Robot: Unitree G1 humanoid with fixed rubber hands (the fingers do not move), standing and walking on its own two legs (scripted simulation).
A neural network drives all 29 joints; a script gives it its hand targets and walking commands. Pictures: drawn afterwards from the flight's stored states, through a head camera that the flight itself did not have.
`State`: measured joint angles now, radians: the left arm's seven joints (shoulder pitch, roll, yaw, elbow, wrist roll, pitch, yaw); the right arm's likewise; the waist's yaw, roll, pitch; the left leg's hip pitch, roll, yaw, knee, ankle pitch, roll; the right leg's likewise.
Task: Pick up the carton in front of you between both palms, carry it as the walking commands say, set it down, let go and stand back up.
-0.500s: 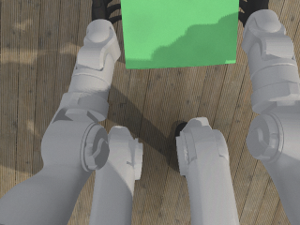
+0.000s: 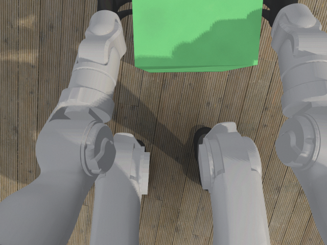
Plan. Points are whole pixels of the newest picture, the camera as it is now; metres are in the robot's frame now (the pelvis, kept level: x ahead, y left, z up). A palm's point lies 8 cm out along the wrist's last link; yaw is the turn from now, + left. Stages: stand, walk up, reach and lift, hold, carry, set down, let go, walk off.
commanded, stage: set down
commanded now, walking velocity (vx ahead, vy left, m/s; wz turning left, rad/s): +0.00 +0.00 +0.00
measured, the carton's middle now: (189, 23) +0.53 -0.10 -0.25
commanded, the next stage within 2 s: let go in 1.68 s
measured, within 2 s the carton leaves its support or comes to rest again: neither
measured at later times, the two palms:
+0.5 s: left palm (101, 17) +0.55 +0.08 -0.19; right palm (284, 16) +0.51 -0.27 -0.19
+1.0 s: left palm out of the picture +0.56 +0.08 -0.06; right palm out of the picture +0.52 -0.30 -0.06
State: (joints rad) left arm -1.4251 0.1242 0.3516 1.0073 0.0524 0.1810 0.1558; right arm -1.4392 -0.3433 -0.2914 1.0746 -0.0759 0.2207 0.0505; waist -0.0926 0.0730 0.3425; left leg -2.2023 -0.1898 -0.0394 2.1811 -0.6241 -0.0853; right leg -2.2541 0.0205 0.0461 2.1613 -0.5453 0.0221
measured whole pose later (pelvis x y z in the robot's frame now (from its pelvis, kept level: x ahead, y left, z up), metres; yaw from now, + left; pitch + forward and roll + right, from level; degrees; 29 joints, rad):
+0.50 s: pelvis -0.01 +0.00 -0.01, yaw +0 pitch +32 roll +2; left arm -1.50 0.23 0.23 1.10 -0.03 0.11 0.14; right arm -1.50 -0.43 -0.31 1.20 -0.02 0.07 0.03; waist -0.08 0.05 0.48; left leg -2.16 -0.15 -0.02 2.21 -0.63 -0.08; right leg -2.22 0.00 0.04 2.19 -0.54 0.01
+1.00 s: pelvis +0.00 +0.00 +0.05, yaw -1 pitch +40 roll +4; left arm -1.34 0.21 0.24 0.92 -0.07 0.19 0.19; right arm -1.37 -0.44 -0.22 1.03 0.09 0.15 0.02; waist -0.07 0.04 0.18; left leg -2.09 -0.09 -0.01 1.99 -0.61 -0.06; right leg -2.16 0.03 0.04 1.98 -0.51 0.00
